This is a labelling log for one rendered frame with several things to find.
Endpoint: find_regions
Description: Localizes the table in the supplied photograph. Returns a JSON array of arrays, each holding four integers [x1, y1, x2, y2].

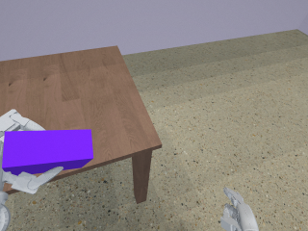
[[0, 45, 162, 204]]

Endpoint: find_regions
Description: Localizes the sponge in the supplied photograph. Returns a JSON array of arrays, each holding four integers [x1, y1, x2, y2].
[[2, 129, 93, 176]]

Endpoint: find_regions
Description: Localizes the robot left forearm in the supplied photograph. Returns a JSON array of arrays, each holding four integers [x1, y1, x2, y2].
[[0, 191, 11, 231]]

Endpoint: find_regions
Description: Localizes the robot left hand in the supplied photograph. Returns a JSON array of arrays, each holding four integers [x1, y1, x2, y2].
[[0, 109, 64, 194]]

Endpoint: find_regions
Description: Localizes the robot right hand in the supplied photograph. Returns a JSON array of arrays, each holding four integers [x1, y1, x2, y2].
[[220, 187, 259, 231]]

